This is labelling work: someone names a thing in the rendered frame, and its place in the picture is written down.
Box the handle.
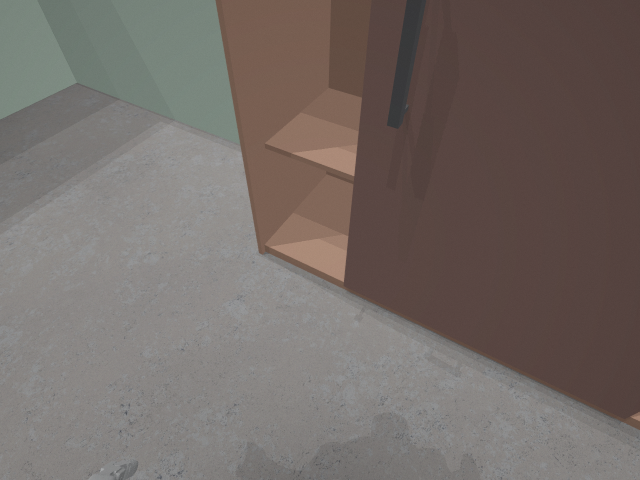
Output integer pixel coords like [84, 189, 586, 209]
[387, 0, 426, 129]

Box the left robot hand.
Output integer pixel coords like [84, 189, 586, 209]
[88, 459, 138, 480]

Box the wardrobe door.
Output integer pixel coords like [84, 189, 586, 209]
[344, 0, 640, 419]

